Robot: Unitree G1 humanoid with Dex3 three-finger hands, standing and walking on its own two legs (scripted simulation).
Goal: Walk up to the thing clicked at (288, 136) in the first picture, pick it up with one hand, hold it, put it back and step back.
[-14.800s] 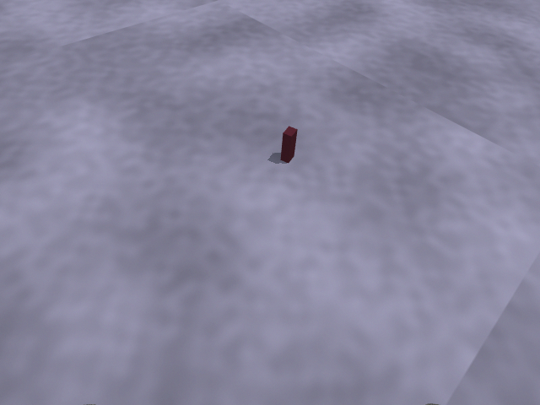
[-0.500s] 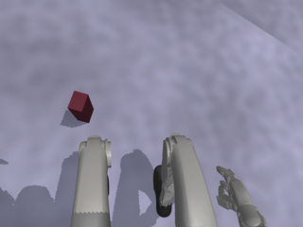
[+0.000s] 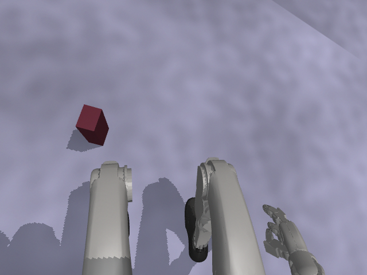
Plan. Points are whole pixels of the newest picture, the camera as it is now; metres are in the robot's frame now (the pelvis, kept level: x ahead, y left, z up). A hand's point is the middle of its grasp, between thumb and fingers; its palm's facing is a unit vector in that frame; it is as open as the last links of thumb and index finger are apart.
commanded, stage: go down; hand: left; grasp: from the side
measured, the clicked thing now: (94, 127) +0.46 +0.21 -0.31
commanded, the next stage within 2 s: approach in 0.02 s
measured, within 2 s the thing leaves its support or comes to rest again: neither
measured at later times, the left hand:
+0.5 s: hand (1, 119) +0.41 +0.36 -0.11, palm faces +0.14 -0.99 +0.05, open 17.4 cm
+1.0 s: hand (68, 129) +0.43 +0.26 -0.24, palm faces +0.12 -0.99 +0.05, open 17.6 cm
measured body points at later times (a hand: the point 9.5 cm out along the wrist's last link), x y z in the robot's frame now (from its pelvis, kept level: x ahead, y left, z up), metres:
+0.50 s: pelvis -0.01 +0.00 -0.06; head +0.21 +0.09 +0.32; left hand +0.39 +0.41 -0.11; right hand +0.15 -0.28 -0.13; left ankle +0.08 +0.12 -0.37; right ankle +0.10 -0.14 -0.37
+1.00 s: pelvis -0.01 +0.01 -0.11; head +0.21 +0.14 +0.25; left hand +0.42 +0.32 -0.24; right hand +0.13 -0.26 -0.16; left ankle +0.08 +0.12 -0.37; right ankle +0.10 -0.13 -0.37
